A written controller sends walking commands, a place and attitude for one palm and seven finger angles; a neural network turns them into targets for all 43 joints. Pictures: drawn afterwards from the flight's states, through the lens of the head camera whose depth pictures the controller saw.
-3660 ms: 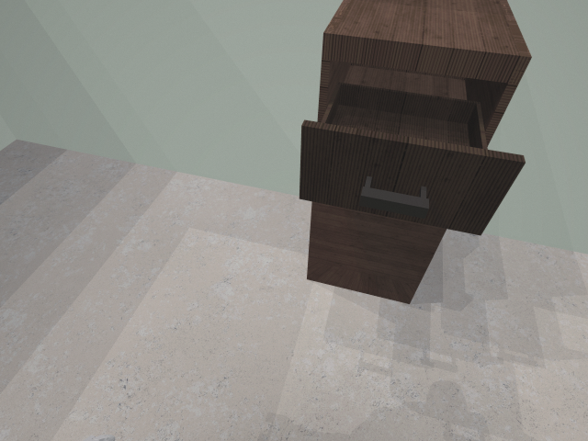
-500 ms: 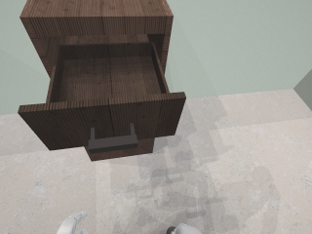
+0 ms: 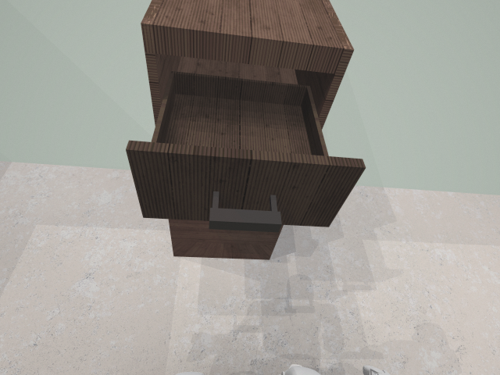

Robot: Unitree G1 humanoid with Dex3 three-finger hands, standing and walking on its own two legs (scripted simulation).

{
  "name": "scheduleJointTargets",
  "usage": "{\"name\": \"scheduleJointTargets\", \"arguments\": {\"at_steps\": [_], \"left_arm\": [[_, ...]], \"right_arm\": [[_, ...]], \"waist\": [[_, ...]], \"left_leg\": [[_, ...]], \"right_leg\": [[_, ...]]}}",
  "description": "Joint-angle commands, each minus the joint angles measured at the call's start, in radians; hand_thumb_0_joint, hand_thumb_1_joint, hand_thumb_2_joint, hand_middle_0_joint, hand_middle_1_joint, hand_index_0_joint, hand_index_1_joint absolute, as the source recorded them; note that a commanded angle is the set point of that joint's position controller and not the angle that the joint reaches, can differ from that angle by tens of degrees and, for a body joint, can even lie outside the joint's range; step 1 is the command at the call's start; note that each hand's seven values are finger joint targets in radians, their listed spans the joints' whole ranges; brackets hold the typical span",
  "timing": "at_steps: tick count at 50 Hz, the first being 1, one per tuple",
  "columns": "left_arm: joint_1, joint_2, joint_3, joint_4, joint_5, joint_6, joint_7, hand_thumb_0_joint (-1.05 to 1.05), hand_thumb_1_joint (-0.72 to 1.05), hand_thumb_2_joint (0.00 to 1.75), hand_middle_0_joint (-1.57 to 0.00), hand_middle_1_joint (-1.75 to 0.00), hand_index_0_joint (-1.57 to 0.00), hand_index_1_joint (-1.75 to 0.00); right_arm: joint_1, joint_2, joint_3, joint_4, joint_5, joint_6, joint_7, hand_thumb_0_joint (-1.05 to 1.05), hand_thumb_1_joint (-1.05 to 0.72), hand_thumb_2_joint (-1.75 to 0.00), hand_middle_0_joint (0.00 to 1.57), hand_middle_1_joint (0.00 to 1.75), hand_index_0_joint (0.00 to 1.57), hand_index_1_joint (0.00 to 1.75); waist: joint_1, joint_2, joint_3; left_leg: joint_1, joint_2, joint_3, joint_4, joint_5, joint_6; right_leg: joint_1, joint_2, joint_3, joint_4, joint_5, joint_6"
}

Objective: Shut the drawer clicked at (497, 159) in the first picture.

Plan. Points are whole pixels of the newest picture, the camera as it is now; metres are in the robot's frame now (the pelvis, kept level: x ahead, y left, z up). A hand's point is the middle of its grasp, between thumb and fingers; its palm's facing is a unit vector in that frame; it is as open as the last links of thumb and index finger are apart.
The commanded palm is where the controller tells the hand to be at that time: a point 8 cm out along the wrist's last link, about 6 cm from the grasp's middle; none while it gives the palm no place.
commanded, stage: come to a stop and stand still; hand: left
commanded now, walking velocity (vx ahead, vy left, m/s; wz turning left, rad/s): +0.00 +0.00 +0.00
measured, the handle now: (244, 209) +0.36 +0.05 +0.05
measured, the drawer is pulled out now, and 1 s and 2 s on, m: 0.27 0.27 0.27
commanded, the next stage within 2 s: look again from close up in 1.04 s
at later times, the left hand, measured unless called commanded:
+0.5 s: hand out of the picture -0.13 +0.21 -0.16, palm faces +0.05 -0.98 -0.18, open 7.4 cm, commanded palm none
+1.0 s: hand out of the picture -0.09 +0.23 -0.16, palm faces +0.00 -0.98 -0.19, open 7.3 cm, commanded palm none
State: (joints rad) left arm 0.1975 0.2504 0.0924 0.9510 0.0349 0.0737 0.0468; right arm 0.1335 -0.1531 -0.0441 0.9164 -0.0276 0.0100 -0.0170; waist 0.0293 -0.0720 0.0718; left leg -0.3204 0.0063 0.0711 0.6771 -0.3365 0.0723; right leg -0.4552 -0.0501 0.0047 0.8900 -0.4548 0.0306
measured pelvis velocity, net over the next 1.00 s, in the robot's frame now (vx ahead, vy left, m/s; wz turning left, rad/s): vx -0.09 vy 0.06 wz -0.04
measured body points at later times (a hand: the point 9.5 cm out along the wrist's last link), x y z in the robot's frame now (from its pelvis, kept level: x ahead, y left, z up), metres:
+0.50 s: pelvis -0.05 +0.04 +0.02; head -0.06 +0.06 +0.47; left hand -0.13 +0.26 -0.15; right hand -0.06 -0.19 -0.13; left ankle +0.02 +0.07 -0.72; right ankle -0.14 -0.06 -0.72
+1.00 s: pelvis -0.09 +0.06 +0.02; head -0.08 +0.07 +0.47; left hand -0.09 +0.28 -0.15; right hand -0.14 -0.12 -0.14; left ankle -0.06 +0.15 -0.72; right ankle -0.13 -0.06 -0.72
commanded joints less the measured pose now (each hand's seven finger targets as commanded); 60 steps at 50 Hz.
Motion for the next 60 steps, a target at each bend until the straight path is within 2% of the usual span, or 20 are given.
{"name": "scheduleJointTargets", "arguments": {"at_steps": [1, 3, 8, 17, 21, 23, 24, 25, 26, 27, 28, 30, 33, 37, 39, 44, 56, 57, 58, 60], "left_arm": [[0.114, 0.047, 0.001, -0.009, -0.007, -0.019, -0.009, 0.00, 0.90, 0.90, -0.20, -0.30, -0.20, -0.30], [0.154, 0.042, -0.006, 0.017, -0.009, -0.023, -0.010, 0.00, 0.90, 0.90, -0.20, -0.30, -0.20, -0.30], [0.169, 0.027, -0.025, 0.055, -0.010, -0.020, -0.003, 0.00, 0.90, 0.90, -0.20, -0.30, -0.20, -0.30], [0.312, -0.015, -0.049, 0.156, -0.011, -0.006, 0.004, 0.00, 0.90, 0.90, -0.20, -0.30, -0.20, -0.30], [0.428, -0.036, -0.045, 0.206, -0.015, -0.006, 0.010, 0.00, 0.90, 0.90, -0.20, -0.30, -0.20, -0.30], [0.487, -0.035, -0.041, 0.229, -0.015, -0.016, 0.013, 0.00, 0.90, 0.90, -0.20, -0.30, -0.20, -0.30], [0.485, -0.025, -0.039, 0.231, -0.009, -0.025, 0.017, 0.00, 0.90, 0.90, -0.20, -0.30, -0.20, -0.30], [0.430, -0.014, -0.040, 0.217, -0.009, -0.035, 0.018, 0.00, 0.90, 0.90, -0.20, -0.30, -0.20, -0.30], [0.319, 0.010, -0.033, 0.189, -0.010, -0.039, 0.019, 0.00, 0.90, 0.90, -0.20, -0.30, -0.20, -0.30], [0.200, 0.026, -0.032, 0.155, -0.011, -0.046, 0.016, 0.00, 0.90, 0.90, -0.20, -0.30, -0.20, -0.30], [0.091, 0.011, -0.035, 0.124, -0.012, -0.053, 0.018, 0.00, 0.90, 0.90, -0.20, -0.30, -0.20, -0.30], [0.016, -0.036, -0.053, 0.103, -0.012, -0.073, 0.017, 0.00, 0.90, 0.90, -0.20, -0.30, -0.20, -0.30], [0.118, -0.037, -0.056, 0.140, -0.017, -0.077, 0.006, 0.00, 0.90, 0.90, -0.20, -0.30, -0.20, -0.30], [0.220, -0.083, -0.066, 0.175, -0.033, -0.061, 0.000, 0.00, 0.90, 0.90, -0.20, -0.30, -0.20, -0.30], [0.216, -0.074, -0.060, 0.174, -0.029, -0.047, 0.004, 0.00, 0.90, 0.90, -0.20, -0.30, -0.20, -0.30], [0.226, -0.089, -0.066, 0.175, -0.021, -0.050, -0.003, 0.00, 0.90, 0.90, -0.20, -0.30, -0.20, -0.30], [0.208, -0.075, -0.080, 0.171, -0.022, -0.083, -0.002, 0.00, 0.90, 0.90, -0.20, -0.30, -0.20, -0.30], [0.183, 0.093, -0.083, 0.036, -0.008, -0.107, 0.002, 0.00, 0.90, 0.90, -0.20, -0.30, -0.20, -0.30], [0.231, 0.035, -0.078, 0.062, -0.009, -0.097, 0.002, 0.00, 0.90, 0.90, -0.20, -0.30, -0.20, -0.30], [0.237, -0.010, -0.088, 0.060, -0.014, -0.102, 0.002, 0.00, 0.90, 0.90, -0.20, -0.30, -0.20, -0.30]], "right_arm": [[-0.005, -0.148, -0.020, -0.045, 0.001, -0.016, -0.024, 0.00, -0.90, -0.90, 0.20, 0.30, 0.20, 0.30], [0.016, -0.130, -0.014, -0.024, 0.009, -0.025, -0.027, 0.00, -0.90, -0.90, 0.20, 0.30, 0.20, 0.30], [0.120, -0.110, -0.010, 0.042, 0.019, -0.024, -0.038, 0.00, -0.90, -0.90, 0.20, 0.30, 0.20, 0.30], [0.146, -0.119, -0.023, 0.122, 0.019, -0.010, -0.036, 0.00, -0.90, -0.90, 0.20, 0.30, 0.20, 0.30], [0.162, -0.123, -0.030, 0.154, 0.014, 0.003, -0.032, 0.00, -0.90, -0.90, 0.20, 0.30, 0.20, 0.30], [0.162, -0.108, -0.029, 0.171, 0.014, 0.007, -0.031, 0.00, -0.90, -0.90, 0.20, 0.30, 0.20, 0.30], [0.182, -0.084, -0.028, 0.180, 0.020, 0.008, -0.031, 0.00, -0.90, -0.90, 0.20, 0.30, 0.20, 0.30], [0.210, -0.050, -0.023, 0.188, 0.029, 0.008, -0.029, 0.00, -0.90, -0.90, 0.20, 0.30, 0.20, 0.30], [0.233, -0.024, -0.020, 0.199, 0.028, 0.014, -0.027, 0.00, -0.90, -0.90, 0.20, 0.30, 0.20, 0.30], [0.244, -0.012, -0.024, 0.197, 0.023, 0.026, -0.020, 0.00, -0.90, -0.90, 0.20, 0.30, 0.20, 0.30], [0.247, -0.030, -0.029, 0.193, 0.018, 0.035, -0.016, 0.00, -0.90, -0.90, 0.20, 0.30, 0.20, 0.30], [0.299, -0.019, -0.020, 0.200, 0.019, 0.022, -0.008, 0.00, -0.90, -0.90, 0.20, 0.30, 0.20, 0.30], [0.290, 0.028, 0.005, 0.207, 0.017, 0.003, -0.017, 0.00, -0.90, -0.90, 0.20, 0.30, 0.20, 0.30], [0.294, -0.015, 0.023, 0.232, 0.015, -0.035, -0.042, 0.00, -0.90, -0.90, 0.20, 0.30, 0.20, 0.30], [0.285, -0.041, 0.016, 0.234, 0.016, -0.039, -0.044, 0.00, -0.90, -0.90, 0.20, 0.30, 0.20, 0.30], [0.254, -0.032, 0.006, 0.227, 0.018, -0.038, -0.044, 0.00, -0.90, -0.90, 0.20, 0.30, 0.20, 0.30], [0.235, -0.019, 0.017, 0.232, 0.022, -0.026, -0.028, 0.00, -0.90, -0.90, 0.20, 0.30, 0.20, 0.30], [0.209, -0.094, -0.001, 0.065, -0.006, -0.031, -0.008, 0.00, -0.90, -0.90, 0.20, 0.30, 0.20, 0.30], [0.141, -0.134, -0.019, 0.088, 0.004, -0.049, -0.010, 0.00, -0.90, -0.90, 0.20, 0.30, 0.20, 0.30], [0.115, -0.066, -0.004, 0.073, 0.017, -0.035, -0.008, 0.00, -0.90, -0.90, 0.20, 0.30, 0.20, 0.30]], "waist": [[0.007, 0.183, -0.034], [0.005, 0.186, -0.061], [-0.031, 0.144, -0.060], [-0.022, 0.150, -0.033], [0.004, 0.183, -0.018], [0.029, 0.164, 0.016], [0.019, 0.104, 0.021], [-0.011, 0.015, 0.031], [-0.051, -0.072, 0.030], [-0.073, -0.177, 0.056], [-0.084, -0.201, 0.128], [-0.118, -0.077, 0.140], [-0.069, 0.025, 0.140], [0.000, 0.147, 0.067], [0.008, 0.200, 0.010], [0.011, 0.151, 0.015], [-0.034, 0.034, 0.030], [-0.059, 0.047, 0.067], [-0.011, 0.062, 0.008], [-0.019, 0.052, -0.060]], "left_leg": [[0.015, 0.208, -0.218, -0.424, 0.216, 0.037], [0.089, 0.192, -0.188, -0.433, 0.266, 0.040], [0.219, 0.230, -0.268, -0.499, 0.173, 0.055], [0.188, 0.204, -0.281, -0.637, -0.069, -0.046], [0.143, 0.149, -0.209, -0.697, -0.061, -0.143], [0.070, 0.106, -0.146, -0.678, -0.037, -0.194], [0.063, 0.053, -0.088, -0.599, 0.012, -0.223], [0.123, -0.003, -0.032, -0.445, 0.070, -0.226], [0.257, -0.017, -0.044, -0.219, 0.051, -0.157], [0.289, -0.018, -0.078, -0.054, 0.027, -0.101], [0.228, 0.000, -0.111, 0.059, 0.032, -0.079], [0.117, 0.018, -0.096, 0.132, 0.021, -0.068], [0.074, 0.040, -0.056, -0.102, 0.064, -0.075], [0.052, 0.129, -0.215, -0.351, 0.333, -0.018], [0.026, 0.175, -0.311, -0.467, 0.161, -0.003], [0.029, 0.162, -0.287, -0.505, 0.012, 0.006], [0.163, 0.079, -0.144, -0.387, 0.181, -0.046], [0.122, 0.013, -0.176, -0.349, 0.329, -0.018], [0.088, 0.103, -0.177, -0.295, 0.206, -0.025], [0.075, 0.054, -0.161, -0.226, 0.129, -0.039]], "right_leg": [[-0.040, 0.040, 0.084, 0.309, 0.089, 0.001], [-0.028, 0.029, 0.075, 0.262, 0.111, 0.011], [0.017, 0.011, 0.064, 0.062, 0.056, 0.017], [0.210, 0.021, -0.010, -0.201, -0.004, -0.023], [0.318, 0.051, -0.074, -0.364, 0.004, -0.050], [0.420, 0.045, -0.092, -0.575, 0.095, -0.059], [0.433, 0.009, -0.051, -0.665, 0.137, -0.071], [0.327, -0.086, 0.060, -0.720, 0.072, -0.110], [0.089, -0.194, 0.149, -0.779, -0.079, -0.157], [-0.094, -0.242, 0.210, -0.857, -0.232, -0.200], [-0.163, -0.257, 0.223, -0.865, -0.217, -0.211], [-0.067, -0.199, 0.133, -0.768, -0.008, -0.198], [0.072, -0.154, 0.089, -0.648, 0.121, -0.156], [0.247, -0.018, 0.015, -0.491, 0.221, -0.053], [0.312, 0.002, -0.013, -0.418, 0.162, -0.035], [0.295, -0.011, -0.007, -0.458, 0.200, -0.038], [0.198, -0.052, 0.051, -0.597, 0.221, -0.047], [0.160, 0.007, -0.006, -0.473, 0.241, -0.080], [0.164, -0.017, -0.005, -0.462, 0.150, -0.079], [0.184, -0.064, 0.052, -0.522, 0.170, -0.094]]}}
